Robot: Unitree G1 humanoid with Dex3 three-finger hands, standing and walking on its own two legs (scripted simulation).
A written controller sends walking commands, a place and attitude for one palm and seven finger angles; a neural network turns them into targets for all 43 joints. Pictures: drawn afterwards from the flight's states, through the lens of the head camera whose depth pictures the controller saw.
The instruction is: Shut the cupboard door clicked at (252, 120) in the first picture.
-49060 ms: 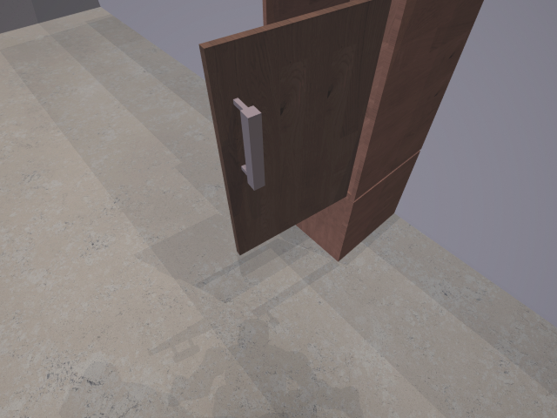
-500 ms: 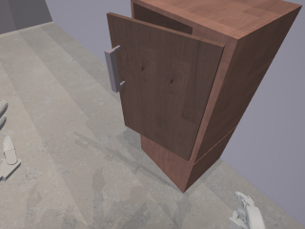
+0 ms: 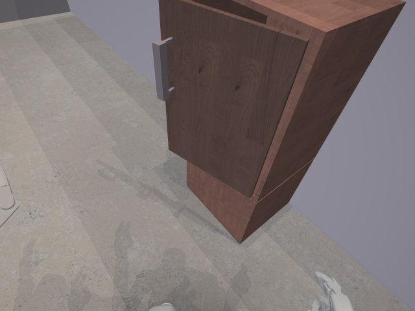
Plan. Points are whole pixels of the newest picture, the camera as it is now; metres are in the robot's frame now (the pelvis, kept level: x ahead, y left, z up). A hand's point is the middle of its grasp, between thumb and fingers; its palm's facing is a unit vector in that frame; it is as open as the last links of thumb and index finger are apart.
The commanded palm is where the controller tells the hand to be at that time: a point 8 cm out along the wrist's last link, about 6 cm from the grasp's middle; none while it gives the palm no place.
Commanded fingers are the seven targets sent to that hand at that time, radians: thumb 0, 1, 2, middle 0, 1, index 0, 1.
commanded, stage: step back with the hand held close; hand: left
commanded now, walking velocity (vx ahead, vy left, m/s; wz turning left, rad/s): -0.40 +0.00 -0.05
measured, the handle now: (166, 69) +0.75 +0.15 +0.08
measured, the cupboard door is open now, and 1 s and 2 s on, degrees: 15 15 15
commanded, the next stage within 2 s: stop stepping back and stand still in 0.42 s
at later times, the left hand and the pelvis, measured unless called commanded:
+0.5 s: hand out of the picture +0.10 +0.29 +0.21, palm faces +0.54 -0.75 -0.37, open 7.4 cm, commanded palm +0.04 +0.31 +0.20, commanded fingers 0.00 0.90 0.90 -0.20 -0.30 -0.20 -0.30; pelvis -0.09 +0.01 +0.01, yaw +1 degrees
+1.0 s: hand out of the picture +0.03 +0.26 +0.19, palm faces +0.37 -0.82 -0.44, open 7.4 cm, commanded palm -0.03 +0.30 +0.20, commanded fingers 0.00 0.90 0.90 -0.20 -0.30 -0.20 -0.30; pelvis -0.18 +0.00 +0.02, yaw -3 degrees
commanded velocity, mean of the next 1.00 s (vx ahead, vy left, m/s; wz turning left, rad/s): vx -0.11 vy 0.01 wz -0.08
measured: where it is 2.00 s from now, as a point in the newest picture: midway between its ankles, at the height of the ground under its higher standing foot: outside the picture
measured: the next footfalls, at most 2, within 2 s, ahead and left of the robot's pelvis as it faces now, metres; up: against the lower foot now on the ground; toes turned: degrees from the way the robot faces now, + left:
left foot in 0.32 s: +0.05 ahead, +0.12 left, +0.00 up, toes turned +8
right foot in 0.60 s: -0.16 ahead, -0.13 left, +0.00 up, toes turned -3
